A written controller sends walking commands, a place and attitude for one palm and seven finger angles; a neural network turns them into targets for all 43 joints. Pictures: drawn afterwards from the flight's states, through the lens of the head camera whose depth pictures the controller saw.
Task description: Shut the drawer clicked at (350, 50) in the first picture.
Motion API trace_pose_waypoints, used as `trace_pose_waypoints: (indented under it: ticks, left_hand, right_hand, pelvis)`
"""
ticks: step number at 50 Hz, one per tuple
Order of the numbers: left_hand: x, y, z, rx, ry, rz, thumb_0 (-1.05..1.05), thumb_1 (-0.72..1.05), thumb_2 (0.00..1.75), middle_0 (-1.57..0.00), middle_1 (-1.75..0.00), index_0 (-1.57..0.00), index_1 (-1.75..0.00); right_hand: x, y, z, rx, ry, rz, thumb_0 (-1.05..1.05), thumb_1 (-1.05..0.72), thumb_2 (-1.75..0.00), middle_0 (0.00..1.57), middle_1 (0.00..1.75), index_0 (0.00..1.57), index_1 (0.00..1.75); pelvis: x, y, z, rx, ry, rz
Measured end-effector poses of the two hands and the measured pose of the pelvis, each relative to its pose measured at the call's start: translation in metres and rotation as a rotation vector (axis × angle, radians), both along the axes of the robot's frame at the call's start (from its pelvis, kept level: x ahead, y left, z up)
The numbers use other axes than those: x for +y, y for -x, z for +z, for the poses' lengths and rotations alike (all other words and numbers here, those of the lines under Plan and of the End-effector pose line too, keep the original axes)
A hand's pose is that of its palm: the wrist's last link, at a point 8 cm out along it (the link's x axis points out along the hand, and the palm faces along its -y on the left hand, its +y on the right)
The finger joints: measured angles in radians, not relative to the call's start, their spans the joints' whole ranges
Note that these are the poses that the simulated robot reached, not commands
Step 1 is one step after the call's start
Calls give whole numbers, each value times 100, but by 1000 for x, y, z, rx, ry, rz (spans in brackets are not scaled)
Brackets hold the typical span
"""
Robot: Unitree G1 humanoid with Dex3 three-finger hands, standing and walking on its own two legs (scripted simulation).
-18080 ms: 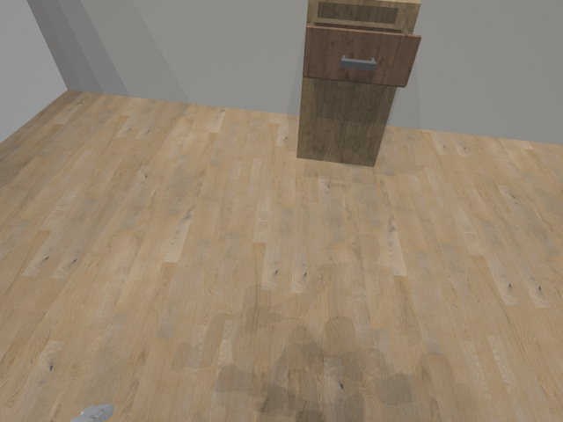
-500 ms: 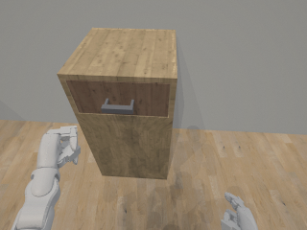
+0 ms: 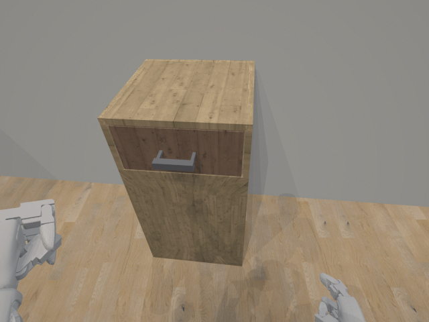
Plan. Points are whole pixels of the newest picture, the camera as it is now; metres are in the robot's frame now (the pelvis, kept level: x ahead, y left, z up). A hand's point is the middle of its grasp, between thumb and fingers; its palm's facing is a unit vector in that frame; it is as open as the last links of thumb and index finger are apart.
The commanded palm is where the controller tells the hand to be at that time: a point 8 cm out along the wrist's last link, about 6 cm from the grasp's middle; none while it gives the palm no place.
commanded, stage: draw the hand back to the body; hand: left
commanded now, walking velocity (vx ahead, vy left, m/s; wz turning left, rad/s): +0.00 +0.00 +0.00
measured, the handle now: (175, 159) +0.58 +0.19 -0.05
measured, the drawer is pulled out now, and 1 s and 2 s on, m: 0.00 0.00 0.00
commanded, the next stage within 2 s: step back with the hand held close in 0.12 s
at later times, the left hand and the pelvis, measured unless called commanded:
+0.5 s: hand (78, 234) +0.19 +0.23 +0.15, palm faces +0.31 -0.83 -0.46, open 3.2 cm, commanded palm +0.13 +0.27 +0.18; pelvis -0.01 -0.01 +0.00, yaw +0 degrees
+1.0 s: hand (22, 290) +0.11 +0.26 +0.15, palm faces +0.37 -0.80 -0.47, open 3.2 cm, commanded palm +0.05 +0.30 +0.18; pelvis -0.08 +0.01 -0.01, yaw +1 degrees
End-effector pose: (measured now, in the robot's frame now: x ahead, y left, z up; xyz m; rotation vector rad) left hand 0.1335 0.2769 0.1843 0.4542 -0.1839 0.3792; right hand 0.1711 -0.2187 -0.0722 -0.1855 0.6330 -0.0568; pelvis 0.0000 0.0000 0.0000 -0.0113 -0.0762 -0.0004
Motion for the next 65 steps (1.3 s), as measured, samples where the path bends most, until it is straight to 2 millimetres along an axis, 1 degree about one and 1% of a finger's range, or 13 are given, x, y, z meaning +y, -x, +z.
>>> trace_pose_waypoints:
  ticks: [4,10,14,17,19,26,30,38,44,50,55,59,65]
  left_hand:
    - [-2,4,-5,7,14,27,1,89,90,-140,-160,-140,-160]
    - [-11,-2,-18,39,52,28,1,89,90,-140,-160,-140,-160]
    - [-17,-7,-11,15,29,3,2,89,90,-140,-160,-140,-160]
    - [-13,-12,4,-44,-45,-9,2,89,89,-140,-160,-140,-160]
    - [-10,-17,7,-55,-69,-15,1,89,89,-140,-160,-140,-160]
    - [-10,-23,-20,98,-52,-70,1,89,90,-140,-160,-140,-160]
    - [-7,-15,-21,122,-70,-96,1,89,89,-140,-160,-140,-160]
    - [7,14,2,17,-136,-88,1,89,89,-140,-160,-140,-160]
    - [15,40,-6,12,-126,-49,1,89,89,-140,-160,-140,-160]
    - [17,61,-13,-9,-99,-39,1,89,89,-140,-160,-140,-160]
    - [19,69,-12,-87,-68,-74,1,89,89,-140,-160,-140,-160]
    - [27,70,-7,-107,-115,-95,1,89,89,-141,-160,-141,-160]
    - [41,79,6,-100,-175,-61,1,89,89,-140,-160,-140,-160]
  right_hand:
    - [-3,-2,-2,-3,-1,4,1,-90,-90,20,30,20,30]
    - [-9,0,-4,3,7,1,1,-90,-90,20,30,20,30]
    - [-13,1,-3,0,8,-8,1,-90,-90,20,30,20,30]
    - [-19,2,-4,20,15,-21,1,-90,-90,20,30,20,30]
    - [-23,6,-5,44,21,-39,1,-90,-90,20,30,20,30]
    - [-36,26,-10,132,44,-126,1,-90,-90,20,30,20,30]
    - [-35,38,-9,165,69,-145,1,-90,-90,20,30,20,30]
    - [-18,50,-3,123,78,-126,1,-90,-90,20,30,20,30]
    - [-4,61,-3,72,58,-98,1,-90,-90,20,30,20,30]
    - [2,83,-6,84,78,-70,1,-90,-90,20,30,20,30]
    - [-1,107,-7,131,127,-77,1,-90,-90,20,30,21,30]
    - [0,123,-6,151,152,-103,1,-90,-90,20,30,21,30]
    - [8,131,-1,165,139,-90,1,-90,-90,20,30,20,30]
  pelvis:
    - [-4,2,0,-1,0,7]
    - [-11,2,-1,5,-4,6]
    - [-15,-1,-1,7,-2,5]
    - [-16,0,-1,25,7,8]
    - [-15,2,-1,39,9,7]
    - [-5,9,-1,79,-2,-11]
    - [-1,16,-1,90,-3,-9]
    - [7,39,-4,91,3,-3]
    - [13,60,-8,84,8,-1]
    - [15,77,-12,81,25,8]
    - [20,87,-14,82,42,19]
    - [25,94,-13,84,54,30]
    - [24,99,-5,160,72,39]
